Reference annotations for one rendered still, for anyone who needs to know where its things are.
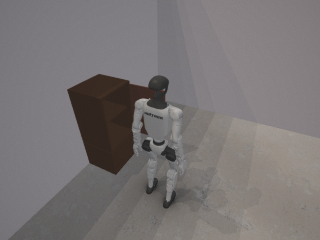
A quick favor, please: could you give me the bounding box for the left robot upper arm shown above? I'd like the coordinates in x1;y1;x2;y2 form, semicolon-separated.
132;98;148;130

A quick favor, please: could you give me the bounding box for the right robot upper arm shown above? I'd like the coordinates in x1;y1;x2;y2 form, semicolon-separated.
169;106;183;144

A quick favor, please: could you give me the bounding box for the right robot shin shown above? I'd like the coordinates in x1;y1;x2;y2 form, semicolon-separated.
166;172;178;202

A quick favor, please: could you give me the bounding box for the robot right foot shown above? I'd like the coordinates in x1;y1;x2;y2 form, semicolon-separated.
163;191;176;209

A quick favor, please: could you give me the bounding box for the robot left hand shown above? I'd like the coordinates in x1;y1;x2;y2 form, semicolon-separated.
133;142;142;156

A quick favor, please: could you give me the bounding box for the right robot forearm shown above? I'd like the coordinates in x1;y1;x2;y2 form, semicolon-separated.
173;135;185;164

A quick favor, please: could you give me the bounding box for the left robot forearm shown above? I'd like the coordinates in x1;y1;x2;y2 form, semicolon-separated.
132;125;141;145

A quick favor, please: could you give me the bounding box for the cupboard door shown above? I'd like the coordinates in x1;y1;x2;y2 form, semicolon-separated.
129;84;166;135

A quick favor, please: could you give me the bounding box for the robot right hand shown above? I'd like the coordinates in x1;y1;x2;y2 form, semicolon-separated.
175;160;187;177

